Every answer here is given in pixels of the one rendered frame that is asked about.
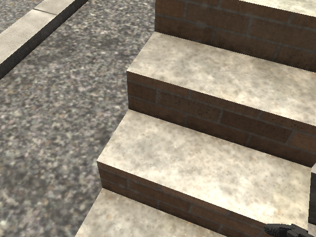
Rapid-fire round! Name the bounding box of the right robot hand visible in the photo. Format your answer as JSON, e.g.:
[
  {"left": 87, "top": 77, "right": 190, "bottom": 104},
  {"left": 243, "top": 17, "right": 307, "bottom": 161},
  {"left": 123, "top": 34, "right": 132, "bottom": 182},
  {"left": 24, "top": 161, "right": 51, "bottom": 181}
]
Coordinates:
[{"left": 264, "top": 223, "right": 314, "bottom": 237}]

